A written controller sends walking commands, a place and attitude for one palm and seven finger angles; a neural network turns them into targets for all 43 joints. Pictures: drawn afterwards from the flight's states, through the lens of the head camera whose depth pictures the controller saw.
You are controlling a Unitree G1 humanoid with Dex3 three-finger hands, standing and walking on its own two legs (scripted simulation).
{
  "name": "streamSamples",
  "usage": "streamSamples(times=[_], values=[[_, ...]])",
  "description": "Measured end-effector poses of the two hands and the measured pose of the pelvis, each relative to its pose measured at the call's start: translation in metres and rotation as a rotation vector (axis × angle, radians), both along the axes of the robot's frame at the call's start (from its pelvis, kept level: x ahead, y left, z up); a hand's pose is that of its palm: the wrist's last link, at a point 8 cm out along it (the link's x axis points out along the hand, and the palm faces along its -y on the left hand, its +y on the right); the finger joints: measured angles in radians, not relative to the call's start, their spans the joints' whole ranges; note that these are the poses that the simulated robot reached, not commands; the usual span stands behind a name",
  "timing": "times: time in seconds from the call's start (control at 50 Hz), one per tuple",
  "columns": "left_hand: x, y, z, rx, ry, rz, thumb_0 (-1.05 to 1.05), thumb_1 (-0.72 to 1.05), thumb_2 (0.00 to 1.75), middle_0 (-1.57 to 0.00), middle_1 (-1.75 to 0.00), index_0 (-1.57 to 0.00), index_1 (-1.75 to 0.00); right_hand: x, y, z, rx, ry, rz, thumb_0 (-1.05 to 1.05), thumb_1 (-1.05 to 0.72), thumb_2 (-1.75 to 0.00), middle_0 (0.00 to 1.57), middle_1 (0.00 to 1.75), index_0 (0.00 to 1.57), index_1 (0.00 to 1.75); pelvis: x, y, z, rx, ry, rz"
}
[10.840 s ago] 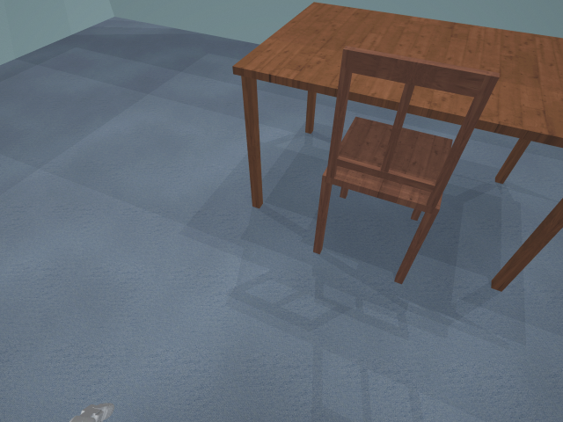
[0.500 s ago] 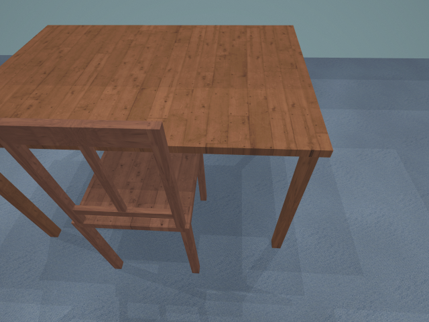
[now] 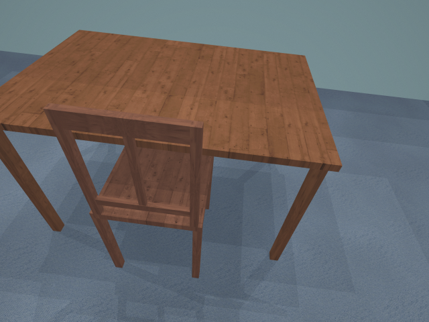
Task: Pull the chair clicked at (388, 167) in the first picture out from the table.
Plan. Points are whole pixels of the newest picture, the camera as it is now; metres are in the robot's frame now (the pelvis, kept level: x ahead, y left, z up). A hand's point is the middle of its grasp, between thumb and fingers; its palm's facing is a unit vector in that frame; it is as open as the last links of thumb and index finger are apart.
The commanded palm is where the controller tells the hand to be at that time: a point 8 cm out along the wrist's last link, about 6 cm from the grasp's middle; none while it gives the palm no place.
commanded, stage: come to a stop and stand still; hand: left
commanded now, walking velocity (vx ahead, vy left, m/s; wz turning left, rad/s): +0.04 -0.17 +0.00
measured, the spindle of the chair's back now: (136, 173) +0.51 +0.25 -0.09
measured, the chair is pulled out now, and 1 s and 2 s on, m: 0.00 0.00 0.00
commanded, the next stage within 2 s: look again from close up in 0.70 s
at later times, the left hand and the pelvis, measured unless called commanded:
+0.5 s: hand out of the picture +0.04 +0.13 -0.18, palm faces +0.01 -0.97 -0.25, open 7.2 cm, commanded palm none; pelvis +0.00 -0.05 -0.02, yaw -1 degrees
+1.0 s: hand out of the picture +0.00 +0.12 -0.18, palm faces +0.03 -0.98 -0.20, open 7.4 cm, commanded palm none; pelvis +0.00 -0.05 -0.01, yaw -1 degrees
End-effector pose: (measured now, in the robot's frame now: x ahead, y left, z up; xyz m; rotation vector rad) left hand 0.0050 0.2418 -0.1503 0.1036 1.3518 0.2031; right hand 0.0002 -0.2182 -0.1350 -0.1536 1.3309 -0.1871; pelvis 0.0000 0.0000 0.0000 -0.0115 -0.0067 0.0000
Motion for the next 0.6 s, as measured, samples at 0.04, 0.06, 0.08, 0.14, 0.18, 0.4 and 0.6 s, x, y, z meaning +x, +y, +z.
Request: streamSamples(times=[0.04, 0.06, 0.08, 0.14, 0.18, 0.4, 0.6], values=[[-0.01, -0.001, 0.001, -0.001, 0.035, -0.006, 0.0, 0.9, 0.9, -0.19, -0.3, -0.2, -0.3, -0.007, 0.004, 0.0, 0.011, 0.012, -0.015, 0.0, -0.91, -0.9, 0.2, 0.29, 0.2, 0.3, 0.0, -0.001, 0.001, 0.007, 0.006, -0.009], [-0.014, -0.002, 0.001, -0.002, 0.055, -0.011, 0.0, 0.9, 0.9, -0.19, -0.3, -0.2, -0.3, -0.011, 0.005, 0.0, 0.015, 0.017, -0.025, 0.0, -0.91, -0.9, 0.2, 0.29, 0.2, 0.3, 0.0, -0.002, 0.001, 0.01, 0.009, -0.013], [-0.018, -0.004, 0.002, -0.002, 0.075, -0.017, 0.0, 0.9, 0.9, -0.19, -0.3, -0.2, -0.3, -0.015, 0.006, -0.001, 0.019, 0.025, -0.035, 0.0, -0.91, -0.9, 0.21, 0.29, 0.2, 0.3, 0.0, -0.004, 0.001, 0.014, 0.011, -0.016], [-0.019, -0.013, 0.003, 0.001, 0.114, -0.038, 0.0, 0.91, 0.9, -0.19, -0.3, -0.2, -0.3, -0.029, 0.003, -0.005, 0.031, 0.061, -0.061, 0.0, -0.9, -0.9, 0.21, 0.29, 0.21, 0.3, -0.001, -0.011, 0.001, 0.019, 0.013, -0.022], [-0.013, -0.022, 0.005, 0.006, 0.112, -0.05, 0.0, 0.91, 0.9, -0.19, -0.3, -0.2, -0.3, -0.04, -0.002, -0.009, 0.043, 0.097, -0.075, 0.0, -0.9, -0.9, 0.21, 0.3, 0.21, 0.3, -0.002, -0.017, -0.001, 0.022, 0.013, -0.022], [0.017, -0.062, -0.001, 0.054, 0.002, -0.107, 0.01, 0.94, 0.9, -0.2, -0.3, -0.2, -0.3, -0.038, -0.039, -0.033, 0.079, 0.087, -0.065, 0.0, -0.91, -0.9, 0.2, 0.29, 0.2, 0.3, -0.002, -0.046, -0.015, 0.017, -0.004, -0.021], [0.026, -0.069, 0.007, 0.063, -0.068, -0.085, 0.01, 0.93, 0.9, -0.2, -0.3, -0.2, -0.3, -0.006, -0.05, -0.035, 0.082, 0.013, -0.008, 0.01, -0.93, -0.9, 0.2, 0.29, 0.2, 0.3, 0.0, -0.057, -0.013, 0.024, -0.024, -0.011]])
